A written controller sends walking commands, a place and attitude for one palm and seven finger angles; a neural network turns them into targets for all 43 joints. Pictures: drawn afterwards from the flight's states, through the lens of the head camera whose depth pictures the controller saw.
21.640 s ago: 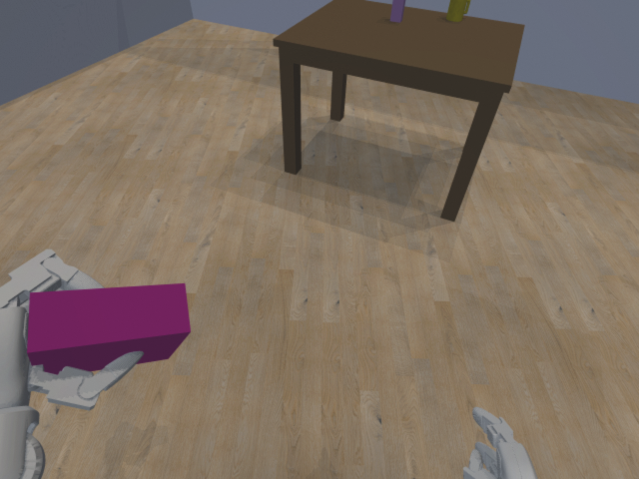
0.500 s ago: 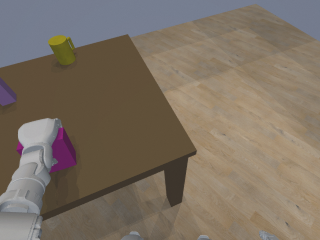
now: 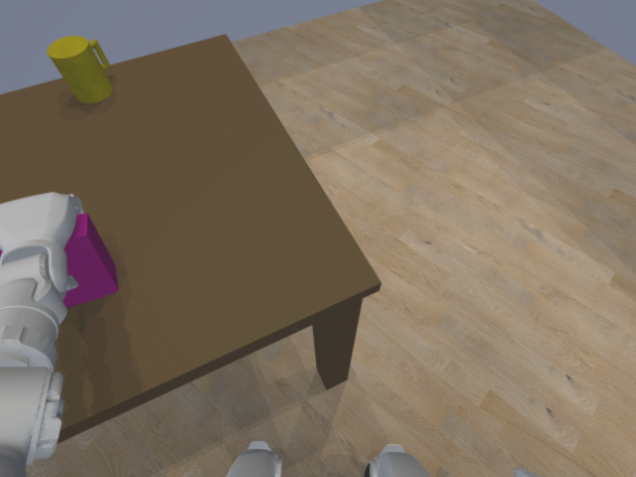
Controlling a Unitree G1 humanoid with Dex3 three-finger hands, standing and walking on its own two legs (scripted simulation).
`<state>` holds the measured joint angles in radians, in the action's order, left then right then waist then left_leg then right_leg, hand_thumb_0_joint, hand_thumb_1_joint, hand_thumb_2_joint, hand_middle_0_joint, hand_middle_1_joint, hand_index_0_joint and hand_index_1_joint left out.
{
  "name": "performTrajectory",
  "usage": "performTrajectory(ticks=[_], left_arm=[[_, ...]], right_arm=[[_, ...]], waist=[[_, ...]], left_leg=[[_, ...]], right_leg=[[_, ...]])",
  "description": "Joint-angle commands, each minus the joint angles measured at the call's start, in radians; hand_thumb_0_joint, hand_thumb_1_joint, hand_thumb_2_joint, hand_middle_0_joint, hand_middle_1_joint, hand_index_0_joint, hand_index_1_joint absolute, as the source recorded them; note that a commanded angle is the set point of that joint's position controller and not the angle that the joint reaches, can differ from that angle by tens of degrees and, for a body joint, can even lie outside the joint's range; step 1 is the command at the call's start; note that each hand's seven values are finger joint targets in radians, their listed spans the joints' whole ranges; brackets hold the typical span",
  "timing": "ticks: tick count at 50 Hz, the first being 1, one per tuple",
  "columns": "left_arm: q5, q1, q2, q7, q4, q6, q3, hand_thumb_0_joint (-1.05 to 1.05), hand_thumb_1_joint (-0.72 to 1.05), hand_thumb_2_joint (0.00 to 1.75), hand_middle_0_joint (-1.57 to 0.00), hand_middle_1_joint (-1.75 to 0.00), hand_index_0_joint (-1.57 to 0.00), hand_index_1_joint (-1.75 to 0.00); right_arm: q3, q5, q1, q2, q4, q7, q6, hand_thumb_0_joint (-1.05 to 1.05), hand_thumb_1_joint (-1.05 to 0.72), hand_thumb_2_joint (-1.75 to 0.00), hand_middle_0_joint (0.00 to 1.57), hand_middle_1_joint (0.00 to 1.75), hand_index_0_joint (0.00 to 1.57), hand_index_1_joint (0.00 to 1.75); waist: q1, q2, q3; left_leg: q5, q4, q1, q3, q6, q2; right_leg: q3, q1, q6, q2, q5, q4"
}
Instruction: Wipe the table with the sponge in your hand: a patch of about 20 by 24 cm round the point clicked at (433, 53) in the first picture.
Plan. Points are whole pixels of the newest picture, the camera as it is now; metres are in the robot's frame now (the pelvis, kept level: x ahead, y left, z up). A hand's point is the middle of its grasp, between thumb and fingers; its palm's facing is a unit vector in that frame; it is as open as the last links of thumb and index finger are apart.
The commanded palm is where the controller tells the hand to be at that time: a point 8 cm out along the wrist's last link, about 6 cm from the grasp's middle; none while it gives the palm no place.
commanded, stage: wipe forward along the first lane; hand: left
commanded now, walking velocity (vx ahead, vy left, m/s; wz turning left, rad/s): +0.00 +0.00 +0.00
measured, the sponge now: (67, 274) +0.38 +0.37 -0.01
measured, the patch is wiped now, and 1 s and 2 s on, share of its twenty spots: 0.60 0.65 0.80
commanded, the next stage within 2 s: slide across to the middle lane in 0.16 s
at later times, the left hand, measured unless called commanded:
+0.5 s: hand (55, 229) +0.43 +0.38 +0.02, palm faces -0.15 +0.06 -0.99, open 9.2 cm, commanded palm +0.43 +0.34 +0.06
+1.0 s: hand (92, 209) +0.46 +0.33 +0.03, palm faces -0.10 +0.03 -0.99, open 9.2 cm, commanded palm +0.45 +0.29 +0.07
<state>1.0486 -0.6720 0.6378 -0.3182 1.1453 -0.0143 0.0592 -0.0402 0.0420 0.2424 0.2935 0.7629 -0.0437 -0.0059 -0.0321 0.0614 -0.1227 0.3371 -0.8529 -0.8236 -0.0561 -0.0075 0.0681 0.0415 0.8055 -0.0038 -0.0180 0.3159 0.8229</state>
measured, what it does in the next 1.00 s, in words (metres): shifts its weight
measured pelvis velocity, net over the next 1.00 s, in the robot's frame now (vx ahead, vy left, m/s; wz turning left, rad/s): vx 0.05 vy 0.04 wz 0.01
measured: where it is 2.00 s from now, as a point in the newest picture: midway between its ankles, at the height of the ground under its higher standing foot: outside the picture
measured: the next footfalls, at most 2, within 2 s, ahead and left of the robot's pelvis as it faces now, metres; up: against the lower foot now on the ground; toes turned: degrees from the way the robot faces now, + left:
none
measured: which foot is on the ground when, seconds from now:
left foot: down 0.00-1.00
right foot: down 0.00-1.00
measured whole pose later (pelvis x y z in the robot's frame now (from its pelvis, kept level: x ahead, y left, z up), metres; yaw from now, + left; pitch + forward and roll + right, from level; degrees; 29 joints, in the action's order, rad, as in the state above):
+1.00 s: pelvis +0.05 +0.04 +0.02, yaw +0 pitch +16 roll -2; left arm 1.00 -0.72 0.43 -0.38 1.08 -0.21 -0.13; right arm -0.06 0.03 0.20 0.24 0.81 0.00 -0.07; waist -0.01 0.05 -0.13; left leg 0.36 -0.75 -0.66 -0.03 0.00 0.03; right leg 0.02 0.62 -0.04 -0.06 0.31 0.66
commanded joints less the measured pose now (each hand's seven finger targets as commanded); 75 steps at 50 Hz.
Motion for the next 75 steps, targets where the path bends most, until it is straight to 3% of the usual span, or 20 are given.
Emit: performTrajectory(ticks=[1,8,10,15,28,33,35,40,43,45,48,51,53,54,56,58,60,66,68,75], left_arm=[[0.026,-0.297,0.293,-0.043,-0.061,-0.023,0.047,0.0,0.1,1.3,-1.2,-1.6,-1.2,-1.6],[0.033,-0.295,0.282,-0.023,-0.065,-0.006,0.048,0.0,0.1,1.3,-1.2,-1.6,-1.2,-1.6],[0.036,-0.257,0.312,-0.023,-0.052,-0.004,0.074,0.0,0.1,1.3,-1.2,-1.6,-1.2,-1.6],[0.023,-0.261,0.282,-0.024,-0.084,0.0,0.059,0.0,0.1,1.3,-1.2,-1.6,-1.2,-1.6],[-0.048,-0.359,0.064,-0.05,-0.205,-0.033,-0.06,0.0,0.1,1.3,-1.2,-1.6,-1.2,-1.6],[-0.049,-0.379,0.026,-0.046,-0.21,-0.044,-0.082,0.0,0.1,1.3,-1.2,-1.6,-1.2,-1.6],[-0.043,-0.372,-0.045,-0.045,-0.206,-0.051,-0.14,0.0,0.1,1.3,-1.2,-1.6,-1.2,-1.6],[-0.053,-0.389,-0.121,-0.056,-0.216,-0.078,-0.173,0.0,0.1,1.3,-1.2,-1.6,-1.2,-1.6],[-0.067,-0.37,-0.141,-0.065,-0.209,-0.105,-0.157,0.0,0.1,1.3,-1.2,-1.6,-1.2,-1.6],[-0.059,-0.403,-0.188,-0.065,-0.206,-0.126,-0.208,0.0,0.1,1.3,-1.2,-1.6,-1.2,-1.6],[-0.057,-0.367,-0.18,-0.072,-0.191,-0.159,-0.171,0.0,0.1,1.3,-1.2,-1.6,-1.2,-1.6],[-0.038,-0.359,-0.184,-0.075,-0.173,-0.185,-0.185,0.0,0.1,1.3,-1.2,-1.6,-1.2,-1.6],[-0.042,-0.314,-0.115,-0.082,-0.156,-0.201,-0.109,0.0,0.1,1.3,-1.2,-1.6,-1.2,-1.6],[-0.038,-0.32,-0.114,-0.081,-0.165,-0.204,-0.128,0.0,0.1,1.3,-1.2,-1.6,-1.2,-1.6],[-0.032,-0.289,-0.189,-0.075,-0.166,-0.211,-0.18,0.0,0.1,1.3,-1.2,-1.6,-1.2,-1.6],[-0.042,-0.236,-0.164,-0.073,-0.155,-0.216,-0.139,0.0,0.1,1.3,-1.2,-1.6,-1.2,-1.6],[-0.049,-0.202,-0.193,-0.067,-0.216,-0.207,-0.167,0.0,0.1,1.3,-1.2,-1.6,-1.2,-1.6],[-0.057,-0.074,-0.278,-0.056,-0.269,-0.239,-0.225,0.0,0.1,1.3,-1.2,-1.6,-1.2,-1.6],[-0.066,-0.024,-0.237,-0.053,-0.268,-0.257,-0.178,0.0,0.1,1.3,-1.2,-1.6,-1.2,-1.6],[-0.053,0.053,-0.232,-0.024,-0.297,-0.297,-0.196,0.0,0.1,1.3,-1.2,-1.6,-1.2,-1.6]], right_arm=[[-0.045,-0.001,0.067,0.164,-0.078,-0.008,0.022,0.0,-0.9,-0.9,0.2,0.3,0.2,0.3],[-0.051,-0.005,0.094,0.161,-0.078,0.002,0.007,0.0,-0.9,-0.9,0.2,0.3,0.2,0.3],[-0.054,-0.008,0.108,0.167,-0.075,0.005,-0.002,0.0,-0.9,-0.9,0.2,0.3,0.2,0.3],[-0.059,-0.003,0.109,0.164,-0.08,0.01,-0.011,0.0,-0.9,-0.9,0.2,0.3,0.2,0.3],[-0.068,0.004,0.062,0.132,-0.035,0.009,-0.002,0.0,-0.9,-0.9,0.2,0.3,0.2,0.3],[-0.064,0.001,0.051,0.13,-0.027,0.009,-0.007,0.0,-0.9,-0.9,0.2,0.3,0.2,0.3],[-0.067,-0.003,0.053,0.126,-0.03,0.013,-0.012,0.0,-0.9,-0.9,0.2,0.3,0.2,0.3],[-0.072,-0.007,0.041,0.118,-0.023,0.019,-0.021,0.0,-0.9,-0.9,0.2,0.3,0.2,0.3],[-0.072,-0.005,0.022,0.113,-0.022,0.024,-0.031,0.0,-0.9,-0.9,0.2,0.3,0.2,0.3],[-0.07,-0.009,0.023,0.111,-0.017,0.029,-0.04,0.0,-0.9,-0.9,0.2,0.3,0.2,0.3],[-0.071,-0.013,0.006,0.111,-0.013,0.035,-0.053,0.0,-0.9,-0.9,0.2,0.3,0.2,0.3],[-0.067,-0.015,0.005,0.109,-0.02,0.043,-0.069,0.0,-0.9,-0.9,0.2,0.3,0.2,0.3],[-0.066,-0.016,-0.008,0.117,-0.021,0.042,-0.078,0.0,-0.9,-0.9,0.2,0.3,0.2,0.3],[-0.062,-0.015,-0.005,0.117,-0.029,0.043,-0.081,0.0,-0.9,-0.9,0.2,0.3,0.2,0.3],[-0.064,-0.013,-0.01,0.105,-0.037,0.049,-0.081,0.0,-0.9,-0.9,0.2,0.3,0.2,0.3],[-0.064,-0.013,-0.02,0.109,-0.039,0.05,-0.083,0.0,-0.9,-0.9,0.2,0.3,0.2,0.3],[-0.068,-0.012,-0.019,0.105,-0.054,0.054,-0.084,0.0,-0.9,-0.9,0.2,0.3,0.2,0.3],[-0.068,-0.005,-0.054,0.1,-0.066,0.063,-0.095,0.0,-0.9,-0.9,0.2,0.3,0.2,0.3],[-0.067,-0.003,-0.072,0.107,-0.066,0.06,-0.1,0.0,-0.9,-0.9,0.2,0.3,0.2,0.3],[-0.058,0.0,-0.097,0.111,-0.093,0.053,-0.113,0.0,-0.9,-0.9,0.2,0.3,0.2,0.3]], waist=[[-0.063,-0.114,-0.248],[-0.057,-0.062,-0.293],[-0.049,-0.086,-0.315],[-0.053,-0.079,-0.302],[-0.074,-0.018,-0.298],[-0.072,-0.015,-0.276],[-0.082,-0.014,-0.268],[-0.081,-0.025,-0.284],[-0.059,-0.021,-0.301],[-0.075,-0.038,-0.294],[-0.045,-0.021,-0.323],[-0.045,-0.04,-0.31],[-0.019,-0.058,-0.311],[-0.025,-0.066,-0.321],[-0.029,-0.051,-0.303],[-0.011,-0.073,-0.291],[-0.008,-0.075,-0.325],[-0.001,-0.09,-0.279],[0.016,-0.112,-0.268],[0.024,-0.127,-0.224]], left_leg=[[0.063,0.09,0.086,0.067,0.071,-0.074],[-0.029,0.076,0.119,0.061,0.068,-0.07],[-0.052,0.059,0.114,0.068,0.07,-0.073],[-0.05,0.075,0.131,0.067,0.067,-0.074],[-0.107,0.166,0.325,0.048,0.055,-0.061],[-0.132,0.189,0.364,0.034,0.049,-0.057],[-0.146,0.187,0.385,0.03,0.045,-0.058],[-0.19,0.195,0.43,0.016,0.037,-0.051],[-0.248,0.202,0.446,0.011,0.031,-0.049],[-0.259,0.203,0.456,0.014,0.031,-0.048],[-0.342,0.207,0.477,0.017,0.027,-0.044],[-0.35,0.21,0.465,0.024,0.028,-0.048],[-0.359,0.217,0.446,0.03,0.031,-0.051],[-0.355,0.218,0.447,0.033,0.032,-0.055],[-0.361,0.219,0.451,0.043,0.034,-0.055],[-0.366,0.224,0.438,0.04,0.034,-0.054],[-0.4,0.214,0.457,0.051,0.038,-0.057],[-0.408,0.219,0.452,0.066,0.04,-0.061],[-0.397,0.226,0.434,0.064,0.04,-0.064],[-0.355,0.228,0.415,0.082,0.042,-0.081]], right_leg=[[-0.016,-0.172,0.027,0.04,0.036,-0.178],[-0.003,-0.167,0.037,0.047,-0.063,-0.147],[-0.007,-0.188,0.034,0.051,-0.098,-0.146],[0.001,-0.188,0.035,0.052,-0.088,-0.154],[0.018,-0.203,0.04,0.045,-0.106,-0.204],[0.028,-0.2,0.047,0.045,-0.121,-0.211],[0.037,-0.18,0.047,0.047,-0.126,-0.208],[0.044,-0.184,0.049,0.047,-0.152,-0.208],[0.042,-0.213,0.055,0.047,-0.184,-0.212],[0.05,-0.217,0.051,0.046,-0.198,-0.214],[0.047,-0.255,0.057,0.047,-0.25,-0.215],[0.052,-0.281,0.055,0.046,-0.265,-0.218],[0.044,-0.328,0.056,0.044,-0.294,-0.224],[0.046,-0.342,0.053,0.044,-0.301,-0.222],[0.051,-0.336,0.052,0.044,-0.307,-0.227],[0.048,-0.358,0.056,0.044,-0.317,-0.229],[0.047,-0.392,0.053,0.043,-0.374,-0.227],[0.05,-0.42,0.054,0.043,-0.42,-0.236],[0.046,-0.444,0.057,0.041,-0.426,-0.236],[0.044,-0.465,0.055,0.033,-0.44,-0.239]])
